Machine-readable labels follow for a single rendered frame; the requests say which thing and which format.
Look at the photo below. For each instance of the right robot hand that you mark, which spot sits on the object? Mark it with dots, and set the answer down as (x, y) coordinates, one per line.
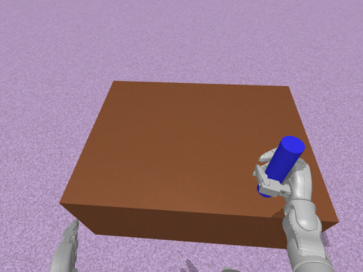
(296, 185)

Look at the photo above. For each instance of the can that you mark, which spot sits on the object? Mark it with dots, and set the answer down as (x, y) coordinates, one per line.
(284, 158)

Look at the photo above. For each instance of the left robot hand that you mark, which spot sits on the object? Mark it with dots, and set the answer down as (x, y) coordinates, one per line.
(65, 255)

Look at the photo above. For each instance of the right robot arm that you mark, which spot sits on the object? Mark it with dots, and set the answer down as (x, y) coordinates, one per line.
(303, 229)

